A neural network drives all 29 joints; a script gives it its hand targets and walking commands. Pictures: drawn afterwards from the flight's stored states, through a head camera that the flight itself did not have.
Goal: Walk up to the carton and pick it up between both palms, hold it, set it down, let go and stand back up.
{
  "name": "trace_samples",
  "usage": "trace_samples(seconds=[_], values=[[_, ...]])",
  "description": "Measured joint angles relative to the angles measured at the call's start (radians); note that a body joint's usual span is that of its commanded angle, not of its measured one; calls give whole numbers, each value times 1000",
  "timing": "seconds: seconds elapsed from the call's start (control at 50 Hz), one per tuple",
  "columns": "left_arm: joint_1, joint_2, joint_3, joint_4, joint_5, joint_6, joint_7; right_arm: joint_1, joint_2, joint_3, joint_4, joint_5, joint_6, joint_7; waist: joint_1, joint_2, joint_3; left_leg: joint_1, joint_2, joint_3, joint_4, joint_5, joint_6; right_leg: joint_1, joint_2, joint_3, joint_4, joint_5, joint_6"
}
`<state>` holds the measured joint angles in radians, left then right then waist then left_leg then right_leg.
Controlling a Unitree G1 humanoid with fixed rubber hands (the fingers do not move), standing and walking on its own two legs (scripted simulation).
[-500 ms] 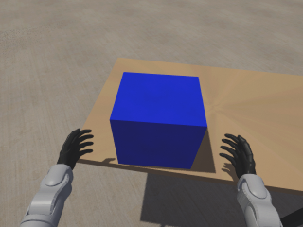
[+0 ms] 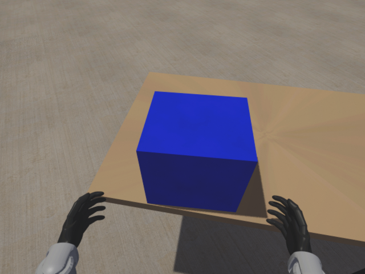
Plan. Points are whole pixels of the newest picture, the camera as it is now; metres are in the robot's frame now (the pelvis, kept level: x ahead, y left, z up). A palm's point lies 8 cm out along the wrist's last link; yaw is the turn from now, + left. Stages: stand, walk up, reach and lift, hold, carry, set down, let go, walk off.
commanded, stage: set down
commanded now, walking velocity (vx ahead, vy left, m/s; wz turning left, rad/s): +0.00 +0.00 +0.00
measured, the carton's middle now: (195, 152) +0.42 -0.02 +0.01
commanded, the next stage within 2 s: let go in 1.28 s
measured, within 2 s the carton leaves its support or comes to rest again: neither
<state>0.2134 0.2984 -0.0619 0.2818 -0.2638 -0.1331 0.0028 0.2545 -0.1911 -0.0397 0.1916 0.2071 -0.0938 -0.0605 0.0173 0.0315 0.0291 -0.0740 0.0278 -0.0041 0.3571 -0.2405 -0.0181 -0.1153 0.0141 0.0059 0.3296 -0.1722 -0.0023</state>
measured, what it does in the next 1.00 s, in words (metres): stands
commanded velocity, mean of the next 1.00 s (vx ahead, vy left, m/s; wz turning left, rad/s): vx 0.00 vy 0.00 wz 0.00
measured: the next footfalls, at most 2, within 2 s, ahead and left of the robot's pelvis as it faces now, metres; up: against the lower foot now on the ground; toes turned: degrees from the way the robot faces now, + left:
none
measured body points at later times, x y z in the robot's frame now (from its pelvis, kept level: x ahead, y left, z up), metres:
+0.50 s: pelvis +0.00 +0.00 +0.00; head +0.00 -0.01 +0.45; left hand +0.18 +0.23 -0.04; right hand +0.18 -0.23 -0.05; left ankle -0.03 +0.13 -0.75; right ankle +0.01 -0.12 -0.75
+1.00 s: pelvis +0.00 +0.00 +0.00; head +0.00 +0.00 +0.45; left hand +0.17 +0.22 -0.07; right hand +0.17 -0.23 -0.08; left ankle -0.03 +0.13 -0.75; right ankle +0.01 -0.12 -0.75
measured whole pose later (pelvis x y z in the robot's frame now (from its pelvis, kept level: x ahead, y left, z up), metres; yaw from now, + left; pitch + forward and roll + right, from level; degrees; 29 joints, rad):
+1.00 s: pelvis +0.00 +0.00 +0.00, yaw -1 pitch -5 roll -1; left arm 0.23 0.20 -0.02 0.45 -0.03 0.06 0.03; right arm 0.21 -0.17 -0.06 0.65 0.01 -0.21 0.02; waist 0.03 0.01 0.09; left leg -0.03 0.04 0.02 0.37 -0.25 -0.02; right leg -0.08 0.02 0.03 0.35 -0.18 0.00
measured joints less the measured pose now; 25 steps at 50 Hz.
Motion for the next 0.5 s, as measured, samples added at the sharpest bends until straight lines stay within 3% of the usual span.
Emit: trace_samples(seconds=[0.12,0.24,0.5], values=[[5,-19,8,15,44,28,-22,-16,0,21,59,-7,-14,-6,5,4,25,27,2,3,-6,-2,1,29,3,5,-13,4,2],[70,-42,11,-17,75,33,-10,39,3,11,113,-33,-55,13,9,7,28,46,5,0,-8,-7,0,53,5,3,-24,3,0],[52,-56,16,94,104,66,6,25,17,-6,213,-105,-62,41,12,-7,39,43,1,8,-7,0,-2,31,3,11,11,-6,-2]])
